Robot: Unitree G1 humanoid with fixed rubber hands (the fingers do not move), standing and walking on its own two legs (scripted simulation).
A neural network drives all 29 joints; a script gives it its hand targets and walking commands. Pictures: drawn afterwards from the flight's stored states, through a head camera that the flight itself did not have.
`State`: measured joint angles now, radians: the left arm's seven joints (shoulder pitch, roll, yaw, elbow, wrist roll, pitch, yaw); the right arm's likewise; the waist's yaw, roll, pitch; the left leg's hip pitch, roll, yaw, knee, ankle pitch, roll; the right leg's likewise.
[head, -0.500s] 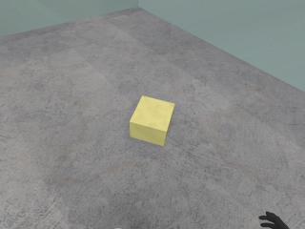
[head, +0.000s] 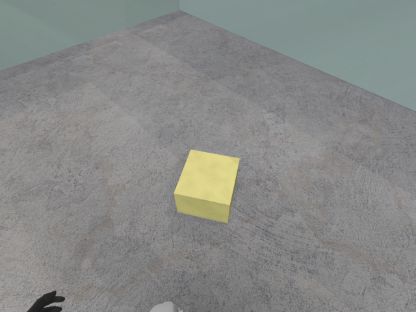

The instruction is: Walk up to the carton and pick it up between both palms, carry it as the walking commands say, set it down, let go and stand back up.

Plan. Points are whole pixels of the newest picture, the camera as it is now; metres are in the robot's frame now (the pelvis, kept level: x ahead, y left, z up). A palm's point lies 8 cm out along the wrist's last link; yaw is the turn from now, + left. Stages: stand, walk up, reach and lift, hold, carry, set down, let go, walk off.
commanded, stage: walk up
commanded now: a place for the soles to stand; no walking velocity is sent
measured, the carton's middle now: (208, 185) +0.83 +0.01 -0.67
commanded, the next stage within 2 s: none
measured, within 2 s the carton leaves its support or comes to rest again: neither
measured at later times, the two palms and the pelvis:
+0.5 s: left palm (58, 248) +0.28 +0.35 -0.08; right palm (381, 276) +0.21 -0.34 -0.08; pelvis +0.18 +0.01 -0.01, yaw +0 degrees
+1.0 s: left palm (80, 210) +0.39 +0.34 -0.12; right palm (338, 202) +0.39 -0.32 -0.09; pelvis +0.31 +0.02 -0.02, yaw -1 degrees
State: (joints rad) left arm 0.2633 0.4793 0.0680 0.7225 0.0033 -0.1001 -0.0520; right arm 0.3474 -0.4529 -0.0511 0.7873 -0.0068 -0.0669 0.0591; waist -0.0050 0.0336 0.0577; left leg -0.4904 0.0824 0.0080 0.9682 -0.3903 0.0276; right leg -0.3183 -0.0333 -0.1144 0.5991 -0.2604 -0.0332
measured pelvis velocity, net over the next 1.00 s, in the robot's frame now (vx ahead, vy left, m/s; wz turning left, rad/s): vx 0.31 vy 0.02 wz -0.01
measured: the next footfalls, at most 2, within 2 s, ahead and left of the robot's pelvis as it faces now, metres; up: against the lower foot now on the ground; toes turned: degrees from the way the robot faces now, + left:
left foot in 0.14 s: +0.19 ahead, +0.15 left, +0.00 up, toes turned +6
right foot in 0.46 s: +0.29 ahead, -0.12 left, +0.00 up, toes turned -4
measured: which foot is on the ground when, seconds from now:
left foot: up 0.00-0.12, down 0.14-0.46, up 0.48-0.70, down 0.72-1.00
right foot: down 0.00-0.14, up 0.16-0.44, down 0.46-0.74, up 0.76-0.96, down 0.98-1.00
